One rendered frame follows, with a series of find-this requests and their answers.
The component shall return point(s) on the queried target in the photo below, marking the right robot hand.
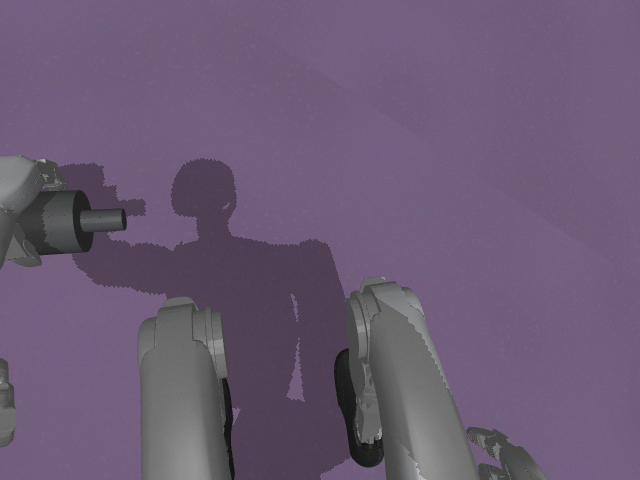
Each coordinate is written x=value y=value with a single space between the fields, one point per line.
x=516 y=462

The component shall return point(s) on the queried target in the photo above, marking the right robot foot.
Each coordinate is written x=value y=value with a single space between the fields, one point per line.
x=364 y=454

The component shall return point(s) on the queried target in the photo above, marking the bottle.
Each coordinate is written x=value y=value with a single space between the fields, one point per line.
x=62 y=222

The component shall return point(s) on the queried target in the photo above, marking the left robot hand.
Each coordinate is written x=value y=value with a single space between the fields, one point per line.
x=21 y=180

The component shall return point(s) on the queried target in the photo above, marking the left robot arm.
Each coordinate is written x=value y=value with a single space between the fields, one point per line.
x=7 y=407

